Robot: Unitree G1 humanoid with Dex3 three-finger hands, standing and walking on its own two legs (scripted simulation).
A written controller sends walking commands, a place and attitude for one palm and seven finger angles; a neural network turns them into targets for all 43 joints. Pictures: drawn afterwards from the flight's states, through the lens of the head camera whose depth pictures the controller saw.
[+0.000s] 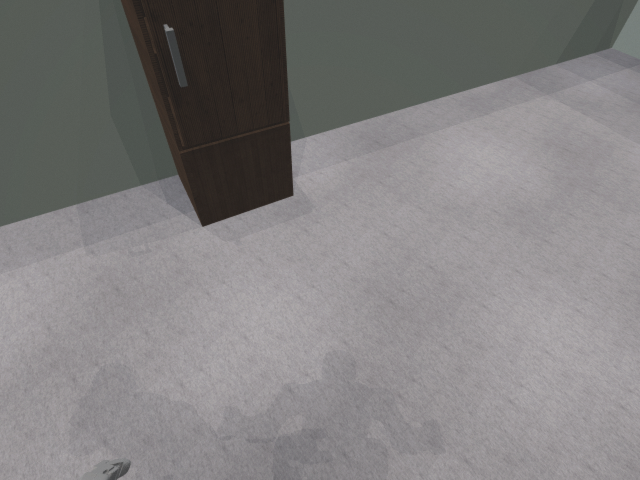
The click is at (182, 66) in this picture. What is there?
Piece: cupboard door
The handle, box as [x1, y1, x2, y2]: [163, 24, 187, 86]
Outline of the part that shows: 165,24 163,25 180,86 185,86 187,84 174,32 172,28 169,28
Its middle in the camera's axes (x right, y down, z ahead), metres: -0.43 -0.54 +1.14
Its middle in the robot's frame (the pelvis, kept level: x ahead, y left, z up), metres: +1.20 +0.49 -0.02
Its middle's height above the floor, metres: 0.75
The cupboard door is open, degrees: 0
